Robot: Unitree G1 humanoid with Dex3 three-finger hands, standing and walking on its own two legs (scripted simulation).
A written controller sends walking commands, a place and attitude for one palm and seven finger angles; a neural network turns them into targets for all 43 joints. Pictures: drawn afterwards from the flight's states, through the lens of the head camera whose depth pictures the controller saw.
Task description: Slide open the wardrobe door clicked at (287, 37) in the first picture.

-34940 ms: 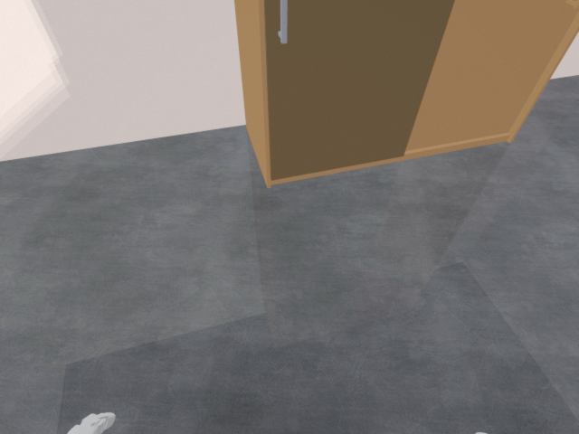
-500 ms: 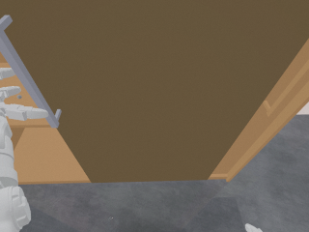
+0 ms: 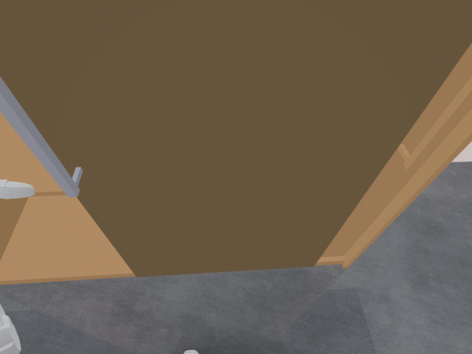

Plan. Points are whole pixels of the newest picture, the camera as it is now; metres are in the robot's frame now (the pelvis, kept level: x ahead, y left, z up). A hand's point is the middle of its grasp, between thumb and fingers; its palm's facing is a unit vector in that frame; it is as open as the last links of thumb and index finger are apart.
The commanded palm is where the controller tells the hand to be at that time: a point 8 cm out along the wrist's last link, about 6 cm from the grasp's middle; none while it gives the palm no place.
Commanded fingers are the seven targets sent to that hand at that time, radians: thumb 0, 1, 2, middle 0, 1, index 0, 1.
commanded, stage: slip the hand off the handle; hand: left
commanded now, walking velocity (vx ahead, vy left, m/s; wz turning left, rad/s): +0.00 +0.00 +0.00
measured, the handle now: (37, 127) +0.43 +0.34 +0.14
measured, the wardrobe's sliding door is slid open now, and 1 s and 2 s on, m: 0.56 0.56 0.56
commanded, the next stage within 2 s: draw the hand back to the body in 0.46 s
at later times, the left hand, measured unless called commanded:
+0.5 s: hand out of the picture +0.27 +0.40 +0.13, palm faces +0.54 -0.81 -0.24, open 14.7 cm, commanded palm +0.23 +0.42 +0.14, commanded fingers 0.00 -0.55 0.20 -0.25 -1.15 -0.25 -1.15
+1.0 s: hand out of the picture +0.22 +0.34 +0.16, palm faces +0.11 -0.99 -0.07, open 14.7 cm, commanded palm +0.18 +0.37 +0.16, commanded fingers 0.00 -0.48 0.23 -0.25 -1.11 -0.25 -1.11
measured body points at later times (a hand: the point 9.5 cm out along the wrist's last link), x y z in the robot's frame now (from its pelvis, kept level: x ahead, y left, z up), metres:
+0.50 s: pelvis +0.00 +0.00 +0.00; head +0.01 +0.00 +0.45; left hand +0.24 +0.44 +0.14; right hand +0.18 -0.23 -0.08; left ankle +0.05 +0.09 -0.72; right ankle -0.05 -0.11 -0.72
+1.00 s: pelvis -0.01 +0.00 +0.00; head -0.03 -0.01 +0.45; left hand +0.21 +0.39 +0.16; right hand +0.15 -0.26 -0.06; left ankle +0.05 +0.09 -0.72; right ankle -0.05 -0.11 -0.72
